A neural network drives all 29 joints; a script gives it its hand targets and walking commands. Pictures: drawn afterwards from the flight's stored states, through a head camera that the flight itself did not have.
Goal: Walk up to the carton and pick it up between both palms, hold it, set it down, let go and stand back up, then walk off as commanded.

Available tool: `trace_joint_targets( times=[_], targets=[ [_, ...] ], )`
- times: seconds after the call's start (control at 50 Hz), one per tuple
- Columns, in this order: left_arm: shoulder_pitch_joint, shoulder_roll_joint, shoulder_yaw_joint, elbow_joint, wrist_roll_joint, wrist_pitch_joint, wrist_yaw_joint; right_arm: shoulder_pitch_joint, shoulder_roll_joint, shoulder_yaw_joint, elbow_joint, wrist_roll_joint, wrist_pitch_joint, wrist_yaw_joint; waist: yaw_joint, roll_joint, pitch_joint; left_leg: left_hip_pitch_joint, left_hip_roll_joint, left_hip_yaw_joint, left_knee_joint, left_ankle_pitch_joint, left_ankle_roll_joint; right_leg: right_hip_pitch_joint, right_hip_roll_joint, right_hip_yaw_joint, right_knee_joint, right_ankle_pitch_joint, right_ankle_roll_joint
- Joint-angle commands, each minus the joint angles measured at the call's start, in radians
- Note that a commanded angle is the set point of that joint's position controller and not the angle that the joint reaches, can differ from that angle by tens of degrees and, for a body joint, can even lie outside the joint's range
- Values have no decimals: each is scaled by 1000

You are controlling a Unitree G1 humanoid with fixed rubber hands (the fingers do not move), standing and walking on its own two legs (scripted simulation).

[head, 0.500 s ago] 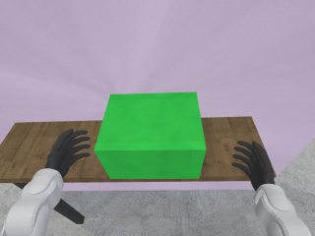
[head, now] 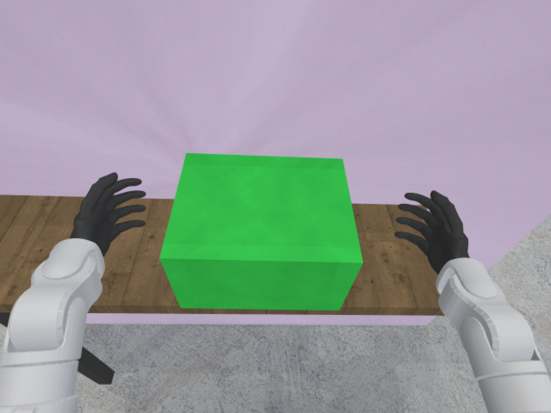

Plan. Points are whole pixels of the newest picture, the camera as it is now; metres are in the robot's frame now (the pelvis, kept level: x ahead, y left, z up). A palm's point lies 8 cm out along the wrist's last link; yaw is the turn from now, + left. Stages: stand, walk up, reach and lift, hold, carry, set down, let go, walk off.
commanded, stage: reach and lift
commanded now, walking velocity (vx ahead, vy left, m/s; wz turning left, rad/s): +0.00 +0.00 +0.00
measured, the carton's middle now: (263, 232) +0.40 +0.04 +0.02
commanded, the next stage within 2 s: none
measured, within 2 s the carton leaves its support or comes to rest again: neither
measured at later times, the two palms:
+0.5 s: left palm (112, 177) +0.40 +0.25 +0.14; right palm (453, 192) +0.39 -0.22 +0.15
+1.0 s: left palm (135, 209) +0.40 +0.24 +0.07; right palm (407, 242) +0.38 -0.19 +0.03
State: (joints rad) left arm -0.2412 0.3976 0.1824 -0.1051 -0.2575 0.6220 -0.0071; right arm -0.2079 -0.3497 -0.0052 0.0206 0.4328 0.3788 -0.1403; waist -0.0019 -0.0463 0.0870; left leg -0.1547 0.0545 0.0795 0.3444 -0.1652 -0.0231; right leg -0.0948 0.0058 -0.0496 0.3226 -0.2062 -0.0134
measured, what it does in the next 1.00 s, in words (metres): stands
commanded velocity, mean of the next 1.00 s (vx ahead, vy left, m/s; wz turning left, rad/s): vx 0.00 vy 0.00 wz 0.00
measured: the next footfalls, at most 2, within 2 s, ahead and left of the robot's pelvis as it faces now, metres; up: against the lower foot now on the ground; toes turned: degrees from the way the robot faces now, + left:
none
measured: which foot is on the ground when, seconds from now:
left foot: down 0.00-1.00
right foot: down 0.00-1.00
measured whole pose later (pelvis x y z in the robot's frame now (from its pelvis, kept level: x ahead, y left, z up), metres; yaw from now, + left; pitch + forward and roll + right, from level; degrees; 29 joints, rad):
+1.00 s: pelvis -0.01 +0.00 -0.01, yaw +2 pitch +11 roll -1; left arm -0.76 0.36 0.01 0.98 -0.28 0.03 -0.03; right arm -0.61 -0.24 -0.02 0.82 0.28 0.03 -0.12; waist -0.02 0.04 -0.09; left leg -0.50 0.06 0.03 0.47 -0.17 -0.02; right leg -0.42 0.00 -0.09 0.43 -0.21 -0.01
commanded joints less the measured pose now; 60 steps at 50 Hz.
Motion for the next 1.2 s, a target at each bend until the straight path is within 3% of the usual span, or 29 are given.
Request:
trace_joint_targets(
  times=[0.0,0.04,0.06,0.08,0.12,0.14,0.22,0.24,0.28,0.3,0.36,0.38,0.4,0.5,0.54,0.56,0.6,0.7,0.76,0.8,0.84,0.92,0.94,0.98,1.0,1.02,1.06,1.14,1.18],
  targets=[
    [-595,236,71,-73,-26,-29,26,-530,-260,-169,-66,-4,-43,15,-42,127,-537,226,-53,-53,27,337,-7,-18,32,53,4,386,27],
    [-616,213,64,-31,-29,-33,39,-589,-270,-147,-55,21,-48,35,-11,97,-576,232,-42,-70,28,337,-6,-49,41,46,9,352,25],
    [-673,209,46,29,-39,-34,41,-640,-287,-172,-17,2,-44,44,-28,62,-574,214,-35,-83,18,292,-1,-65,43,37,9,308,18],
    [-674,207,38,98,-56,-41,40,-667,-284,-156,-7,4,-42,52,-6,22,-580,195,-31,-86,19,270,15,-72,43,41,14,293,17],
    [-731,216,34,117,-62,-54,46,-735,-288,-125,-27,23,-48,67,23,2,-688,215,-27,-88,33,315,15,-63,47,43,25,324,18],
    [-749,195,16,151,-54,-53,45,-758,-300,-125,41,20,-43,77,9,15,-677,214,-24,-98,34,304,13,-85,51,38,24,308,10],
    [-873,241,25,342,-69,-74,41,-912,-316,-132,117,2,-45,99,47,-43,-751,189,-13,-106,45,278,23,-102,57,31,34,281,7],
    [-907,235,11,370,-65,-81,41,-912,-318,-128,171,12,-46,102,35,-18,-721,174,-18,-98,45,250,14,-118,57,29,29,259,9],
    [-968,261,15,418,-63,-95,52,-978,-310,-114,214,11,-46,105,51,-9,-720,141,-20,-95,48,234,18,-133,54,36,34,233,4],
    [-1028,264,0,371,-57,-107,64,-1014,-319,-118,218,8,-58,112,52,36,-759,156,-18,-95,57,245,12,-137,54,32,42,247,3],
    [-1080,301,9,417,-48,-128,65,-1048,-307,-135,286,-18,-65,103,33,38,-817,153,-29,-82,72,246,10,-115,45,43,41,276,15],
    [-1118,314,-6,424,-39,-142,69,-1046,-299,-141,340,-16,-69,96,12,82,-844,149,-33,-81,81,251,5,-128,40,42,51,296,15],
    [-1084,302,-7,406,-42,-144,67,-1039,-297,-128,350,-12,-73,97,21,83,-830,179,-34,-77,87,301,1,-123,47,38,49,329,20],
    [-1097,263,-47,584,-3,-222,30,-997,-223,-110,603,-39,-101,86,-44,155,-831,151,-50,-73,102,309,-13,-129,23,31,38,367,31],
    [-1075,276,-35,631,3,-271,4,-959,-178,-69,603,-33,-126,73,-35,124,-838,118,-59,-56,108,324,-3,-77,11,42,49,426,50],
    [-1025,246,-63,612,13,-288,-6,-932,-166,-36,620,-21,-138,68,-38,150,-823,132,-61,-54,105,357,-8,-57,12,35,50,470,55],
    [-990,224,-71,682,27,-338,-34,-898,-144,-39,652,-52,-177,51,-67,130,-795,114,-73,-53,103,356,-9,-38,10,28,56,516,72],
    [-1016,212,-87,698,7,-486,-59,-959,-103,-49,503,-87,-311,17,-67,125,-810,86,-81,-51,116,418,-18,-7,10,19,73,571,83],
    [-1068,207,-114,745,-26,-573,-43,-1018,-103,-52,483,-102,-374,14,-53,140,-835,86,-71,-59,137,423,-39,-72,25,-1,78,467,66],
    [-1035,196,-117,795,-32,-613,-32,-979,-126,-82,538,-146,-402,16,-68,104,-781,104,-59,-72,141,392,-42,-147,35,-13,71,391,62],
    [-1035,173,-118,768,-20,-645,-18,-969,-105,-73,508,-143,-436,19,-44,133,-834,144,-52,-72,159,459,-50,-186,42,-18,76,396,54],
    [-1011,184,-92,918,-20,-685,-15,-970,-80,-71,535,-178,-462,15,-28,34,-917,46,-54,-75,171,385,-18,-174,38,-1,100,420,63],
    [-980,180,-88,923,-15,-698,-11,-942,-80,-56,520,-175,-466,15,-8,43,-951,59,-52,-75,178,415,-23,-194,41,-2,109,430,62],
    [-941,138,-83,927,-2,-708,-10,-933,-72,-40,564,-164,-484,18,-4,22,-997,65,-54,-65,204,478,-25,-183,42,0,117,471,63],
    [-972,154,-76,866,-7,-717,-8,-975,-76,-6,506,-144,-485,21,21,23,-1030,63,-53,-58,203,501,-23,-163,43,2,126,500,67],
    [-971,130,-96,817,-8,-732,-1,-963,-86,-13,478,-147,-507,20,13,51,-1117,89,-53,-64,210,540,-33,-173,48,-4,137,534,69],
    [-925,142,-59,799,18,-730,-5,-933,-76,6,503,-149,-516,18,29,33,-1114,89,-59,-48,222,598,-34,-131,46,9,145,631,79],
    [-940,132,-51,745,46,-697,-3,-941,-76,32,548,-102,-502,28,49,82,-1085,116,-51,-39,216,631,-44,-140,46,15,130,633,79],
    [-945,142,-33,737,56,-700,-2,-946,-81,45,548,-100,-492,29,47,56,-1039,96,-57,-39,194,560,-33,-125,40,27,118,584,80]
  ],
)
